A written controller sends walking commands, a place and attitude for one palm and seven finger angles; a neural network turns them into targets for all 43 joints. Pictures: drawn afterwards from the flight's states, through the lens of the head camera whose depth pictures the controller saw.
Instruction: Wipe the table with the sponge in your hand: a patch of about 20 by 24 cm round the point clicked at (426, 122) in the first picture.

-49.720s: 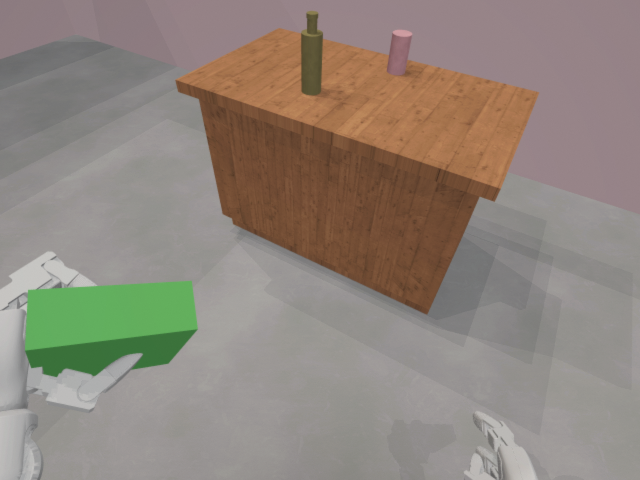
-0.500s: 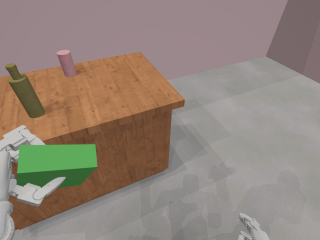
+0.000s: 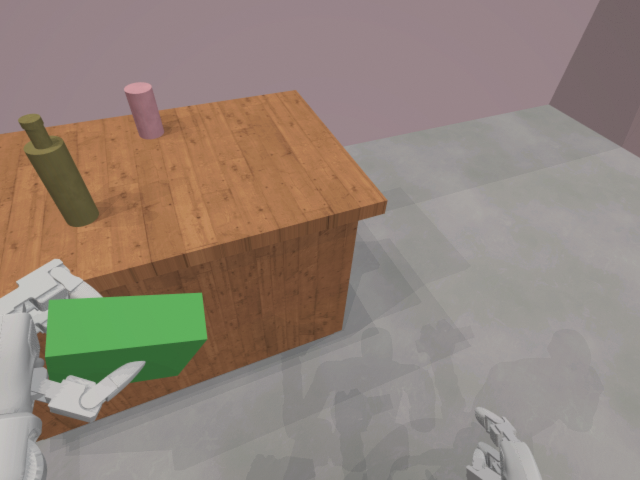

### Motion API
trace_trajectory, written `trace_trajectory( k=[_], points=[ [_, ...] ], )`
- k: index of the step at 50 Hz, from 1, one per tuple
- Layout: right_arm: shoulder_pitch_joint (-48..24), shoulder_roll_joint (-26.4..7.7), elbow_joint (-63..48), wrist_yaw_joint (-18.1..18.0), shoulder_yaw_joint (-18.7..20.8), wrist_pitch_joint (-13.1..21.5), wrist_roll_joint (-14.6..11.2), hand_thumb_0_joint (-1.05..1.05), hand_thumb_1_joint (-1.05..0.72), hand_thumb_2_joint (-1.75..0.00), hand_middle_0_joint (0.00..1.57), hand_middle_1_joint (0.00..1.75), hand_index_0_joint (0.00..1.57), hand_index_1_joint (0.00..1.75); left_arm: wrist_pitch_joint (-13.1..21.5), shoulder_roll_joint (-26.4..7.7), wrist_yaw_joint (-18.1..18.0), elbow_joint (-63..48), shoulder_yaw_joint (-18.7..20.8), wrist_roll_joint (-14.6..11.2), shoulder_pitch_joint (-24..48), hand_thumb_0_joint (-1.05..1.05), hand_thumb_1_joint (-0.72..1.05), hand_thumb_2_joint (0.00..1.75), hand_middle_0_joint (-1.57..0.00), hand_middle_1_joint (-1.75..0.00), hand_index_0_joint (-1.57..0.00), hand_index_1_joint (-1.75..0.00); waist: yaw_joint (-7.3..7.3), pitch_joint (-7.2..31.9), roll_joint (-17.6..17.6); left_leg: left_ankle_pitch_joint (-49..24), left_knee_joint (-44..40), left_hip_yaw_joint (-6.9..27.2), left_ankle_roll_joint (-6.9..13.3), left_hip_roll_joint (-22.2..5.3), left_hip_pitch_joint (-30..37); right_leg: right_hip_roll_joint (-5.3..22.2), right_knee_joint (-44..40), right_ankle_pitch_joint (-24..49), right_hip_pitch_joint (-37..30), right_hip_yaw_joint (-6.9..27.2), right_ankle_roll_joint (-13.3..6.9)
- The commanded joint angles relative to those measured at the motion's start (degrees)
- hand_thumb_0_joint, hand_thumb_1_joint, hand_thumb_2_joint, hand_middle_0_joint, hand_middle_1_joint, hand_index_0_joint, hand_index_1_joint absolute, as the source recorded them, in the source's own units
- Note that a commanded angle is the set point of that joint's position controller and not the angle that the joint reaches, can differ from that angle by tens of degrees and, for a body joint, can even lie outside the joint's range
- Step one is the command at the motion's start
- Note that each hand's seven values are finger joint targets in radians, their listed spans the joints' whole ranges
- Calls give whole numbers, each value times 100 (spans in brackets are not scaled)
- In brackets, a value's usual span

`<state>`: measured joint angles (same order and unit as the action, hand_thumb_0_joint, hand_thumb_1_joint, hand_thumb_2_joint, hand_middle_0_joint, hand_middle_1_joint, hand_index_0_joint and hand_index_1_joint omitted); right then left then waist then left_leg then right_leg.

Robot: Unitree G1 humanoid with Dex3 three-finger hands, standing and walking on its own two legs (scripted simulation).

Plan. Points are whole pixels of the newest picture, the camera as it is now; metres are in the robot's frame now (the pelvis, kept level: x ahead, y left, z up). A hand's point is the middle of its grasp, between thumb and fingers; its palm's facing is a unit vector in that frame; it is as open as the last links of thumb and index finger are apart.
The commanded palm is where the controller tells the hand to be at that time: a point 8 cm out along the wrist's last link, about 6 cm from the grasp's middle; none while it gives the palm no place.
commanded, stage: stop stepping back and stand still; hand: left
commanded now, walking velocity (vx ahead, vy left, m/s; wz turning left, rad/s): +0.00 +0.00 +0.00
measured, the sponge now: (147, 342) +0.22 +0.20 +0.12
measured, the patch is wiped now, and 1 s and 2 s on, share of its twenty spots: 1.00 1.00 1.00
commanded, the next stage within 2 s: stand and wait in 0.26 s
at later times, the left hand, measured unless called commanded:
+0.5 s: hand (84, 318) +0.23 +0.25 +0.15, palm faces +0.38 -0.86 -0.34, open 9.0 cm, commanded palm +0.18 +0.29 +0.18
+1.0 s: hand (81, 324) +0.22 +0.25 +0.15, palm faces +0.38 -0.86 -0.35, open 9.0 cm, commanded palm +0.17 +0.29 +0.18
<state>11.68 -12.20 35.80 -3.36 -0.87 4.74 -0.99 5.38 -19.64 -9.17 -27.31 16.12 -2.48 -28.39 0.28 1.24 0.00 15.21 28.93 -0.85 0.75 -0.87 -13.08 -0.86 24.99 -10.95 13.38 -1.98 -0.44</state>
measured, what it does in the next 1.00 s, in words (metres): stands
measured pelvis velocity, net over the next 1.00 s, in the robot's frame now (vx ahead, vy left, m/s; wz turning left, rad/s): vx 0.01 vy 0.01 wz -0.01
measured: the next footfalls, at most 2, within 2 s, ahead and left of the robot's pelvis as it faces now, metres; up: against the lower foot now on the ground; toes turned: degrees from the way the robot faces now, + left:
none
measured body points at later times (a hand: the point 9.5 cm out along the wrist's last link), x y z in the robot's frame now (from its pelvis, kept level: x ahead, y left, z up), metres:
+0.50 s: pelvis +0.01 +0.01 +0.00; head +0.01 +0.02 +0.45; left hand +0.20 +0.29 +0.17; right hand +0.19 -0.22 -0.07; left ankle +0.00 +0.11 -0.74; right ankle +0.03 -0.12 -0.74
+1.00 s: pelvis +0.01 +0.01 +0.00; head +0.00 +0.01 +0.45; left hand +0.19 +0.29 +0.17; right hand +0.18 -0.23 -0.07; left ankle +0.00 +0.11 -0.74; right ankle +0.03 -0.12 -0.74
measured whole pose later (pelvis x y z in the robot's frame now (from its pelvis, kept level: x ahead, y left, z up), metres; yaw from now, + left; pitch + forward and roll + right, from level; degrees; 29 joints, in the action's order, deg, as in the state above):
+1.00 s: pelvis +0.01 +0.01 +0.00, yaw -1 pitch +0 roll -1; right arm 11.7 -12.5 34.1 -3.9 -0.8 2.0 -1.0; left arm 5.3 -19.8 -9.0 -25.2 16.4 -3.1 -27.9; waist 0.1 2.3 -1.0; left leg 14.7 26.2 -1.9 1.5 -0.4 -11.5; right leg -0.5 21.6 -9.7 11.8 -0.8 0.5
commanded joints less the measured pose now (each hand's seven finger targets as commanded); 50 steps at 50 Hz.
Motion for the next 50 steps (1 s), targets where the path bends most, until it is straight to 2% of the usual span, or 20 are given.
trace_trajectory(
  k=[1,4,7,10,12,13,14,15,17,19,20,28,32,34,36,43,44,47,48,50],
  points=[
    [-723,-672,-1011,-81,285,287,-8,0,-90,-90,20,30,20,30,434,-977,-131,-1333,756,-41,485,0,10,130,-120,-160,-120,-160,4,693,-533,-1396,-720,646,154,-563,95,335,-136,1020,-650,400,-5],
    [-731,-697,-1070,-64,300,252,-15,0,-90,-90,20,30,20,30,416,-915,-90,-1292,691,-72,355,0,10,130,-120,-160,-120,-160,-15,720,-559,-1720,-669,576,99,-541,204,350,-123,1278,-658,393,-11],
    [-722,-684,-1074,-55,283,184,-20,0,-90,-90,20,30,20,30,396,-865,-70,-1172,643,-83,390,0,10,130,-120,-160,-120,-160,-19,637,-345,-1613,-660,504,79,-541,109,344,-187,1331,-666,427,-4],
    [-744,-687,-1093,-72,261,141,-5,0,-90,-90,20,30,20,30,391,-887,-68,-1174,632,-72,511,0,10,130,-120,-160,-120,-160,-18,548,-461,-1392,-767,530,66,-537,0,324,-198,1157,-643,422,-1],
    [-750,-692,-1111,-72,259,120,-3,0,-90,-90,20,30,20,30,391,-904,-76,-1194,643,-70,583,0,10,130,-120,-160,-120,-160,-9,566,-410,-1234,-785,509,67,-506,-38,320,-243,1100,-678,440,-5],
    [-751,-682,-1115,-75,261,114,1,0,-90,-90,20,30,20,30,395,-925,-79,-1231,665,-74,593,0,10,130,-120,-160,-120,-160,-8,609,-395,-1234,-758,489,66,-488,-17,332,-254,1146,-704,453,-16],
    [-766,-702,-1133,-88,263,106,16,0,-90,-90,20,30,20,30,396,-1028,-86,-1305,734,-64,643,0,10,130,-120,-160,-120,-160,-9,620,-531,-1237,-775,514,64,-472,-6,342,-255,1128,-701,465,-26],
    [-752,-667,-1114,-92,246,96,10,0,-90,-90,20,30,20,30,389,-939,-86,-1207,673,-71,599,0,10,130,-120,-160,-120,-160,-7,593,-468,-1234,-777,506,63,-481,-24,336,-271,1127,-705,470,-24],
    [-743,-671,-1125,-88,250,86,16,0,-90,-90,20,30,20,30,389,-972,-90,-1231,708,-82,585,0,10,130,-120,-160,-120,-160,-4,680,-307,-1271,-714,482,59,-447,0,359,-317,1220,-780,488,-27],
    [-754,-706,-1130,-90,273,87,14,0,-90,-90,20,30,20,30,397,-1023,-91,-1333,739,-77,608,0,10,130,-120,-160,-120,-160,-11,741,-472,-1401,-688,474,39,-431,102,379,-298,1286,-760,510,-49],
    [-746,-671,-1120,-91,249,82,14,0,-90,-90,20,30,20,30,392,-923,-82,-1265,666,-86,566,0,10,130,-120,-160,-120,-160,-10,702,-435,-1412,-723,467,37,-446,87,358,-284,1255,-764,464,-31],
    [-758,-688,-1104,-99,260,48,19,0,-90,-90,20,30,20,30,378,-919,-89,-1086,654,-86,583,0,10,130,-120,-160,-120,-160,-11,564,-245,-822,-755,433,55,-374,-70,380,-513,860,-647,580,-38],
    [-757,-696,-1109,-105,267,53,14,0,-90,-90,20,30,20,30,388,-909,-89,-1098,645,-85,592,0,10,130,-120,-160,-120,-160,-10,554,-263,-768,-799,434,52,-372,-72,362,-508,776,-621,549,-31],
    [-774,-730,-1120,-121,289,57,26,0,-90,-90,20,30,20,30,396,-1038,-98,-1154,757,-72,584,0,10,130,-120,-160,-120,-160,-3,600,-353,-796,-808,437,51,-361,-47,359,-495,786,-638,549,-34],
    [-751,-702,-1110,-111,274,55,21,0,-90,-90,20,30,20,30,402,-934,-96,-1134,679,-73,536,0,10,130,-120,-160,-120,-160,-6,580,-373,-830,-812,445,50,-368,-96,343,-477,819,-681,537,-32],
    [-742,-710,-1099,-113,285,55,24,0,-90,-90,20,30,20,30,395,-923,-92,-1025,686,-81,524,0,10,130,-120,-160,-120,-160,-12,517,-226,-653,-806,420,46,-336,-125,341,-577,687,-594,572,-30],
    [-769,-739,-1113,-121,305,55,30,0,-90,-90,20,30,20,30,399,-997,-93,-1090,739,-70,573,0,10,130,-120,-160,-120,-160,-13,556,-350,-675,-818,428,47,-337,-73,344,-570,688,-588,584,-36],
    [-764,-715,-1109,-121,285,56,29,0,-90,-90,20,30,20,30,407,-928,-95,-1110,676,-67,592,0,10,130,-120,-160,-120,-160,-3,541,-399,-719,-868,435,48,-357,-102,303,-504,740,-640,508,-17],
    [-758,-706,-1104,-119,285,55,25,0,-90,-90,20,30,20,30,403,-932,-93,-1065,697,-76,548,0,10,130,-120,-160,-120,-160,2,582,-306,-733,-854,442,50,-359,-92,306,-511,766,-668,517,-14],
    [-773,-708,-1109,-124,277,54,20,0,-90,-90,20,30,20,30,397,-885,-84,-1075,637,-70,583,0,10,130,-120,-160,-120,-160,-3,493,-397,-644,-914,454,39,-366,-113,289,-503,659,-593,500,-11]
  ],
)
